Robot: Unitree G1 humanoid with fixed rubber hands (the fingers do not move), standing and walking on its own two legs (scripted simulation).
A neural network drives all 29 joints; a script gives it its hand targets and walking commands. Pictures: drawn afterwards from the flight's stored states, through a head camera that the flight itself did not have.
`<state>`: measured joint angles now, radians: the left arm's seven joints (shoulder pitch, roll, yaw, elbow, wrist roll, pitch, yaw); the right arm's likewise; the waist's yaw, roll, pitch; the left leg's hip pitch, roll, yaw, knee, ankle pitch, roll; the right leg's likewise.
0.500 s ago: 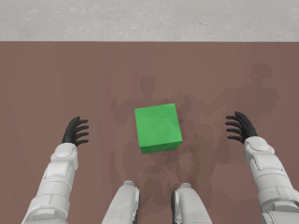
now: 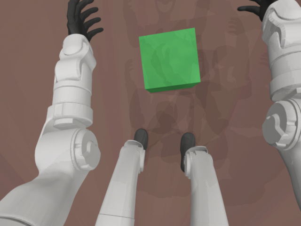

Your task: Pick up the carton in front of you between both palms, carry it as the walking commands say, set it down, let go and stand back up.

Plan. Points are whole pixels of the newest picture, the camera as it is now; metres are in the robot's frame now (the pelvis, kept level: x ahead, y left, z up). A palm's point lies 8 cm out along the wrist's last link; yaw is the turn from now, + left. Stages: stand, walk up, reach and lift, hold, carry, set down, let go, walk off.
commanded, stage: reach and lift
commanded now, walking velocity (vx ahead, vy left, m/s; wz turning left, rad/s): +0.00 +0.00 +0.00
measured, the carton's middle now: (169, 65) +0.54 +0.02 -0.53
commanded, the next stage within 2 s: none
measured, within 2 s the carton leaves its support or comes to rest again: leaves its support in 1.74 s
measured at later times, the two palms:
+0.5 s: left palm (109, 60) +0.50 +0.22 -0.31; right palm (227, 46) +0.56 -0.16 -0.32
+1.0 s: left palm (124, 68) +0.50 +0.21 -0.46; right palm (213, 57) +0.56 -0.15 -0.47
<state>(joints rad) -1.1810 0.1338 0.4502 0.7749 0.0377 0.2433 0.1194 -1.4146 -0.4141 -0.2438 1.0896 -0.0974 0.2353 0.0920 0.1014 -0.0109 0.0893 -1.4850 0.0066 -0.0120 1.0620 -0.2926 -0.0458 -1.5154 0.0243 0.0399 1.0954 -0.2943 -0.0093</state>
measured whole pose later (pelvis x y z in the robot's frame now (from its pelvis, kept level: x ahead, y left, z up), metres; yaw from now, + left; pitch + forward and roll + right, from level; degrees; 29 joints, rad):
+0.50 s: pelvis +0.00 +0.00 -0.15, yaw +4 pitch +53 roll +4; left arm -1.18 0.16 0.37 0.85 -0.06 0.09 0.14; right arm -1.36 -0.40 -0.15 1.04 0.01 0.11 -0.02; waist 0.07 0.00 0.02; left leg -2.08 -0.05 -0.03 1.66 -0.51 -0.06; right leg -2.10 0.05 0.08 1.71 -0.53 0.02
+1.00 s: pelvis -0.03 +0.00 -0.28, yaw +4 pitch +36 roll +4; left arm -1.52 0.25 0.25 1.09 -0.18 0.08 0.16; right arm -1.66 -0.53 0.05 1.25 0.20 0.09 -0.03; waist 0.06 0.03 0.47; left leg -2.22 -0.05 -0.02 2.15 -0.57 -0.08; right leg -2.24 0.03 0.06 2.20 -0.60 0.01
